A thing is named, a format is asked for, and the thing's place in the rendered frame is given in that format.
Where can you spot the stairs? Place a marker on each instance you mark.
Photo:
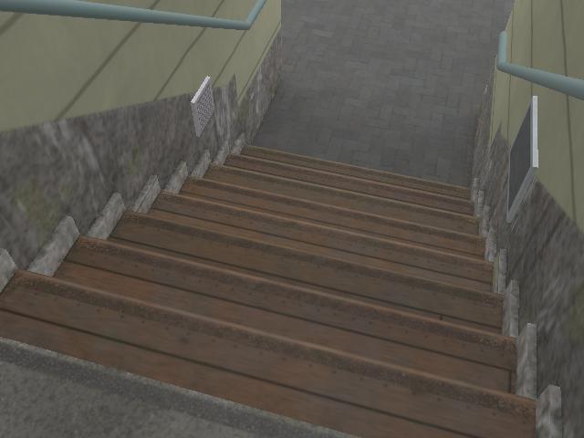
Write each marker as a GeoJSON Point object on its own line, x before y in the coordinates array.
{"type": "Point", "coordinates": [350, 298]}

